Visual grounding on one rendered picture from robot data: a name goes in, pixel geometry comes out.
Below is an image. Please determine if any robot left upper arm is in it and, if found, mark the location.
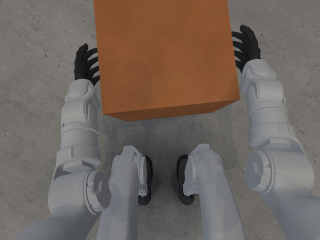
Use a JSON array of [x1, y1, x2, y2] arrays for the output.
[[13, 168, 112, 240]]

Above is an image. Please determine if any robot right upper arm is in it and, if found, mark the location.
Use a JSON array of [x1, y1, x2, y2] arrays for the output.
[[244, 148, 320, 240]]

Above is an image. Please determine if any robot right shin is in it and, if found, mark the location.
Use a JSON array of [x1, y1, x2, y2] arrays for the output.
[[182, 144, 224, 195]]

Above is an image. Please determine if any right robot hand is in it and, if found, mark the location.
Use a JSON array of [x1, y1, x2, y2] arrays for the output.
[[231, 25, 261, 73]]

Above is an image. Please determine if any robot right forearm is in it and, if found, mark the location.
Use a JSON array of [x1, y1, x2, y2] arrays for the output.
[[240, 59, 314, 188]]

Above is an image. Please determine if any robot shin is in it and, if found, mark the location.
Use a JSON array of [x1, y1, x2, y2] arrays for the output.
[[182, 144, 224, 195], [111, 146, 148, 196]]

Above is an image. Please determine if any carton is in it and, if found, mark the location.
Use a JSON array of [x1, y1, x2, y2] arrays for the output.
[[93, 0, 240, 122]]

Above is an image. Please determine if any robot left shin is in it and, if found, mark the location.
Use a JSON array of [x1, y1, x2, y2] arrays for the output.
[[111, 146, 148, 196]]

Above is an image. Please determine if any robot left forearm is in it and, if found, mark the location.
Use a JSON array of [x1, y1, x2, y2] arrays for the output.
[[48, 79, 102, 212]]

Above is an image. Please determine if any left robot hand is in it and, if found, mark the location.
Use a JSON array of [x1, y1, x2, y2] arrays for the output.
[[74, 43, 100, 86]]

